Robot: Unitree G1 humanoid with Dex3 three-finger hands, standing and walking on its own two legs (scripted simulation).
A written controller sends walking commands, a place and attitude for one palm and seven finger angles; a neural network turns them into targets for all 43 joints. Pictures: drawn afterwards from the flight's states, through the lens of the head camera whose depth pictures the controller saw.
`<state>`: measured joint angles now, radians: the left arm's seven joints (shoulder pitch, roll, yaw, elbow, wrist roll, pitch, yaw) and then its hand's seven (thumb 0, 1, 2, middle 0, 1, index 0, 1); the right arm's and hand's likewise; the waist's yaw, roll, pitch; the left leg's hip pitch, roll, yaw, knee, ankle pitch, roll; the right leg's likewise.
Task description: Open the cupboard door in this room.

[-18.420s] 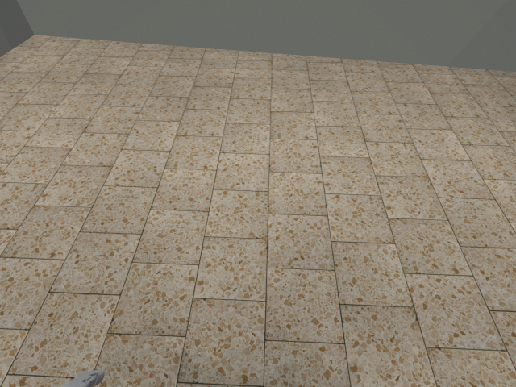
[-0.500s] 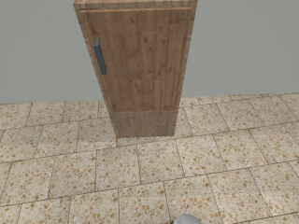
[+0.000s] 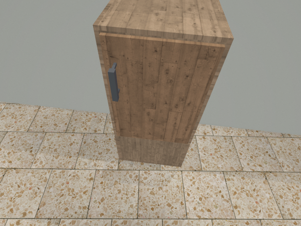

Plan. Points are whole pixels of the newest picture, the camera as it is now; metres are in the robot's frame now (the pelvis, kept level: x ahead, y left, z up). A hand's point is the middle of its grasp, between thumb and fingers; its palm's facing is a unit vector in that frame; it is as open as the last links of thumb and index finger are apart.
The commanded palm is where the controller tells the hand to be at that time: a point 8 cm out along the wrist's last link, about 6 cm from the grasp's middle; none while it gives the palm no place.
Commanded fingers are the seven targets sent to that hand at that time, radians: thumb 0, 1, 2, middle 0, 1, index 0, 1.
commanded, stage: come to a stop and stand still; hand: left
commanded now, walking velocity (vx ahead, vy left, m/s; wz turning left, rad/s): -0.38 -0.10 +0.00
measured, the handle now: (115, 82) +0.59 +0.20 +0.01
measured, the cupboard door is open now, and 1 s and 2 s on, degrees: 0 0 0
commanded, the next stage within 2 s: look again from close up in 1.20 s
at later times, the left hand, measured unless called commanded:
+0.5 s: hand out of the picture +0.05 +0.14 -0.16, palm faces -0.01 -0.96 -0.29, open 7.4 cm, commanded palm none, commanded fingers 0.00 0.90 0.90 -0.20 -0.30 -0.20 -0.30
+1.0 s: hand out of the picture -0.04 +0.10 -0.17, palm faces +0.04 -0.98 -0.18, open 7.3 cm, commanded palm none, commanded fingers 0.00 0.90 0.90 -0.20 -0.30 -0.20 -0.30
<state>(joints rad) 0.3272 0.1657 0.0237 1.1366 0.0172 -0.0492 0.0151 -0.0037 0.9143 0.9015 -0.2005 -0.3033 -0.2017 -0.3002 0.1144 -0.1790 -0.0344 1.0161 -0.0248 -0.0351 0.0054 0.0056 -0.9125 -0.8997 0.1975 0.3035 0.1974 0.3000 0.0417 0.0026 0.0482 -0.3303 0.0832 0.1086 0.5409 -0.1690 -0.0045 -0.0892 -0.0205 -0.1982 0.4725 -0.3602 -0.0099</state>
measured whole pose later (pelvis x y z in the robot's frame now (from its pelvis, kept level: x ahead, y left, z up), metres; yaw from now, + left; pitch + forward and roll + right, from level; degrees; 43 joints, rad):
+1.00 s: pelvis -0.03 -0.07 +0.01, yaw +0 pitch -1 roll +0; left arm 0.28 0.16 0.00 1.14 0.01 0.01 0.03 0.00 0.92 0.90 -0.20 -0.30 -0.20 -0.30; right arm 0.29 -0.11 -0.01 1.14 -0.01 0.01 -0.03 0.01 -0.92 -0.90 0.20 0.30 0.20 0.30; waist 0.02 -0.01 0.03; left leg -0.10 0.01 0.03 0.39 -0.27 0.00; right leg -0.21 0.00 -0.11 0.38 -0.16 -0.03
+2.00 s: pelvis +0.00 -0.06 +0.01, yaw -1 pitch -1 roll +1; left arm 0.27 0.13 0.00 1.12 0.01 -0.02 0.03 0.00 0.93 0.90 -0.20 -0.30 -0.20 -0.30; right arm 0.33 -0.14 0.02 1.13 -0.02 -0.02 -0.04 0.01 -0.91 -0.90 0.20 0.30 0.20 0.30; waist -0.01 0.04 0.04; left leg -0.07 -0.01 0.06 0.43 -0.34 0.02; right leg -0.23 -0.02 -0.08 0.51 -0.27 -0.02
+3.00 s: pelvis -0.01 -0.03 +0.00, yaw +0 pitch -2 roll +0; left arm 0.28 0.16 -0.01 1.04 0.01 0.00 0.03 0.00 0.92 0.90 -0.20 -0.30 -0.20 -0.30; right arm 0.29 -0.18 -0.01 0.99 -0.03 -0.01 -0.02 0.01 -0.93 -0.90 0.20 0.30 0.20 0.30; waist -0.01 0.03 0.01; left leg -0.17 -0.01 0.07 0.51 -0.30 0.03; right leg -0.25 -0.02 -0.08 0.51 -0.23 -0.02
